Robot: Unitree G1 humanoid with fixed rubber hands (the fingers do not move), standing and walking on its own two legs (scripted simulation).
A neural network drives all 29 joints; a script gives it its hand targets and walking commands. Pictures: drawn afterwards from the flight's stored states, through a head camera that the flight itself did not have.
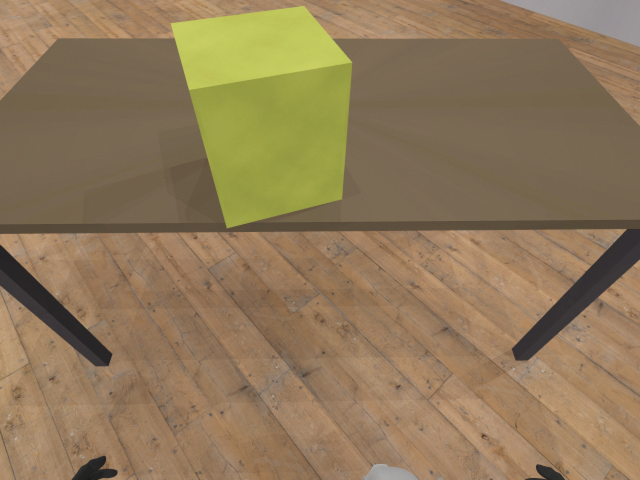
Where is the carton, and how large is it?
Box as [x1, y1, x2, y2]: [171, 6, 351, 227]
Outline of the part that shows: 304,6 171,23 227,227 341,198 351,62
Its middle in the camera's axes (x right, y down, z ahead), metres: -0.09 -0.20 +0.63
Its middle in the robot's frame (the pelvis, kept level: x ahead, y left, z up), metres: +0.65 +0.07 +0.10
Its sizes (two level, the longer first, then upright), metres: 0.210 0.200 0.250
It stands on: a table, 0.71 m high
